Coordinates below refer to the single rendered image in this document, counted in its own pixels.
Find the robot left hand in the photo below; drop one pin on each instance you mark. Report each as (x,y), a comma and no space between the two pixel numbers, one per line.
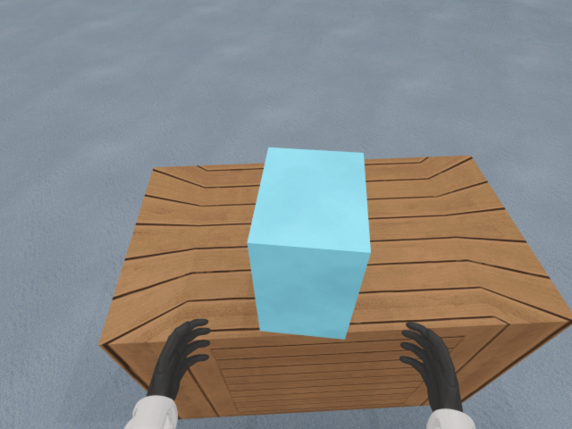
(173,361)

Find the carton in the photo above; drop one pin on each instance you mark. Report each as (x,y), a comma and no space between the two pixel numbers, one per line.
(309,241)

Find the robot left forearm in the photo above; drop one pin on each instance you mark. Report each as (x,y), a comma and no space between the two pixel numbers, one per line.
(154,412)

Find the pedestal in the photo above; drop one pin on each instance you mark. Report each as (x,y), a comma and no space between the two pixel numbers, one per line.
(444,254)

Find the robot right forearm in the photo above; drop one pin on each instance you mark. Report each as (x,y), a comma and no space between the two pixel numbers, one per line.
(446,418)

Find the robot right hand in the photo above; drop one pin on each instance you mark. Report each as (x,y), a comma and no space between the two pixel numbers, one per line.
(437,371)

